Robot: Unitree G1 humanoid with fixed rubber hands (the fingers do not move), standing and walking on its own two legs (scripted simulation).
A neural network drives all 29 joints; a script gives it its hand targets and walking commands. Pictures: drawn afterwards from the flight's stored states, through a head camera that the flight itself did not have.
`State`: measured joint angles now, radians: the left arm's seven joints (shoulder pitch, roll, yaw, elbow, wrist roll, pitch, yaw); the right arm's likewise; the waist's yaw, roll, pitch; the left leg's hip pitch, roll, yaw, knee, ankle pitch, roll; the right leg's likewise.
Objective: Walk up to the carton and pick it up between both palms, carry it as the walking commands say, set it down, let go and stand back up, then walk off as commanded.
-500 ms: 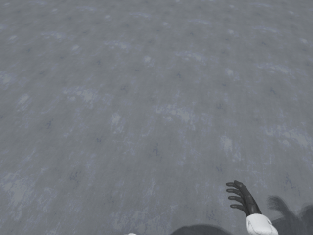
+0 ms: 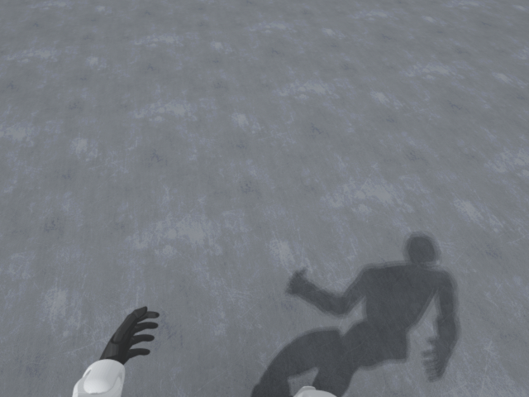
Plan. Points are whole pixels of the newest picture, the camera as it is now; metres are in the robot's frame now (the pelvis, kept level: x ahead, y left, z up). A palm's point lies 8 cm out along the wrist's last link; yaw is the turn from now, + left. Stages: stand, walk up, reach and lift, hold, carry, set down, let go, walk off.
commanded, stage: stand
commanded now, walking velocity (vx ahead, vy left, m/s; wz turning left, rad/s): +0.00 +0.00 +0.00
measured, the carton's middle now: out of the picture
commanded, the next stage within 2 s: none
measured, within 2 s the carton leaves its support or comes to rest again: neither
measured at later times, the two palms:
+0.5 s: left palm out of the picture +0.17 +0.26 -0.11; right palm (394, 354) +0.20 -0.21 -0.09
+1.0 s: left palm out of the picture +0.14 +0.27 -0.12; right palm out of the picture +0.12 -0.19 -0.12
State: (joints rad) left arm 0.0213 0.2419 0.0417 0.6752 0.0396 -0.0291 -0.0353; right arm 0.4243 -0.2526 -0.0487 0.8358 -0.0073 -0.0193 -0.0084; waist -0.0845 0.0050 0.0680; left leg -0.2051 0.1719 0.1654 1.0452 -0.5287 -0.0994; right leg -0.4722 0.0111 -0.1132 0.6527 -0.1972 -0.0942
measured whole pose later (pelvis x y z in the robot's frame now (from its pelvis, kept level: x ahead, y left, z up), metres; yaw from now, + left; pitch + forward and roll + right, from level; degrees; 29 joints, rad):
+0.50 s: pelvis +0.12 +0.02 +0.02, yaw -3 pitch +0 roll -1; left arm 0.30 0.20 0.01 0.93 0.01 -0.01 0.02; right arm 0.22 -0.18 -0.01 0.87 -0.02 0.00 -0.02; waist 0.02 -0.01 0.01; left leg -0.26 0.05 0.09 0.48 -0.21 0.01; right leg -0.13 0.03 -0.06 0.43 -0.30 -0.03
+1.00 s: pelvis +0.14 +0.04 +0.03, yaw -3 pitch -1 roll +0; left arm 0.29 0.17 -0.01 1.15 0.01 -0.01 0.05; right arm 0.28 -0.17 0.00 1.10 -0.01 0.00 -0.03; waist -0.01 -0.01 0.02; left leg -0.17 0.00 0.11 0.38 -0.19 0.03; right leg -0.05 -0.01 -0.04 0.34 -0.28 0.00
